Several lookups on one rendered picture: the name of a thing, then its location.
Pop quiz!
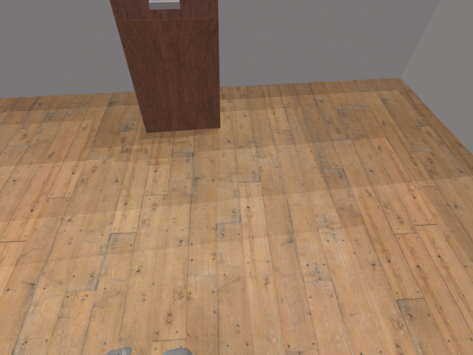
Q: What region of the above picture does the cabinet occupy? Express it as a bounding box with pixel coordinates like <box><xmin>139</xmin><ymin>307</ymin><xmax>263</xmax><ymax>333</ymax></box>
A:
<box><xmin>110</xmin><ymin>0</ymin><xmax>220</xmax><ymax>133</ymax></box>

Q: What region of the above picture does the drawer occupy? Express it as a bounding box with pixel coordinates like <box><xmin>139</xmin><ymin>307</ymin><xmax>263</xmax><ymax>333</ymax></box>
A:
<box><xmin>115</xmin><ymin>0</ymin><xmax>213</xmax><ymax>20</ymax></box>

